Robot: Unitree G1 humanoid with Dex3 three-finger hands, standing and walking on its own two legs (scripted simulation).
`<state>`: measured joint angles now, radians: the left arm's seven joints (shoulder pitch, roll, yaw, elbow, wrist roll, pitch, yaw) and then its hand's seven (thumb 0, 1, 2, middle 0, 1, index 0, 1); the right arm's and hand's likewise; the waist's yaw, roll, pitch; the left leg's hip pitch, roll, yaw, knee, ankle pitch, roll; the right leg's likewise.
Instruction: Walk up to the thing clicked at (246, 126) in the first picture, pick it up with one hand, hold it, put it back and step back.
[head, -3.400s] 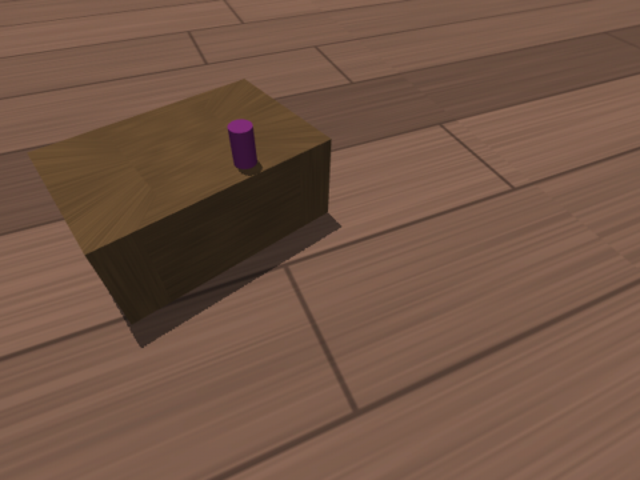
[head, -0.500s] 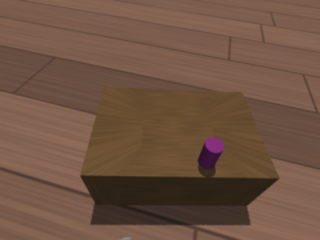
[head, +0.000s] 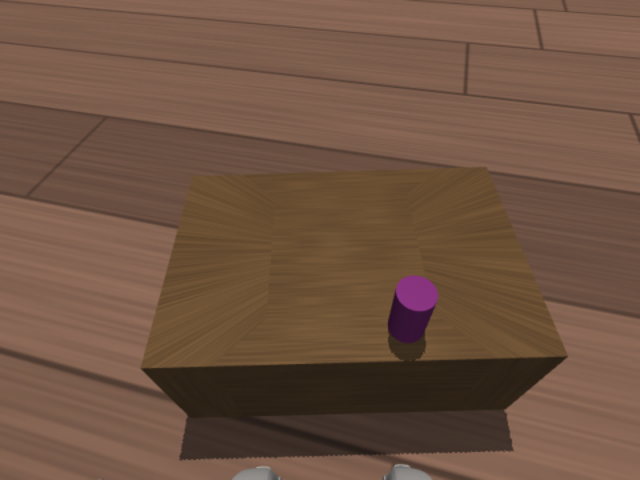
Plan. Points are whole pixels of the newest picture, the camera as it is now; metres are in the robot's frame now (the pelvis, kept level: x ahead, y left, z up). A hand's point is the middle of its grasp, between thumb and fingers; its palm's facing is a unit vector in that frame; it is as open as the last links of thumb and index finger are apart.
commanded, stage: walk up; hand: right
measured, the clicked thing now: (411, 310) +0.49 -0.18 -0.28
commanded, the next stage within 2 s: stand in 1.28 s
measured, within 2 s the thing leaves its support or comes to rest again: neither
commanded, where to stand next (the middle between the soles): +0.10 +0.04 m, yaw -1 degrees
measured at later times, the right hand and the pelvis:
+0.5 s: hand out of the picture +0.12 -0.23 -0.13, palm faces -0.04 +0.94 -0.35, open 7.4 cm; pelvis +0.02 +0.02 +0.02, yaw +0 degrees
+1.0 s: hand out of the picture +0.13 -0.24 -0.12, palm faces +0.02 +0.94 -0.34, open 7.4 cm; pelvis +0.03 +0.02 +0.03, yaw -1 degrees
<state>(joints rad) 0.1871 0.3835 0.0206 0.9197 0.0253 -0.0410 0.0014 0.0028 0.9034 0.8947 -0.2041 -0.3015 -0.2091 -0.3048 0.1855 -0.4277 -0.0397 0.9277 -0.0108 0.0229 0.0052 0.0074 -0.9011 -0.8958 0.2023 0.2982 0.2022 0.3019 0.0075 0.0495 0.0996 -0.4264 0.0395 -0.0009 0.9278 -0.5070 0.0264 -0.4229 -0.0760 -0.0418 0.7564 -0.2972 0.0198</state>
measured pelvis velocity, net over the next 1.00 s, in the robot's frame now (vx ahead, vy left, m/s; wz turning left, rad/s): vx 0.03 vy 0.02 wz -0.02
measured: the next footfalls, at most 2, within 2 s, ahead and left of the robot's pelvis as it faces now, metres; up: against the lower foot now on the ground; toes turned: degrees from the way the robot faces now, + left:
left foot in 0.08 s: +0.05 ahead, +0.14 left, +0.00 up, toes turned +2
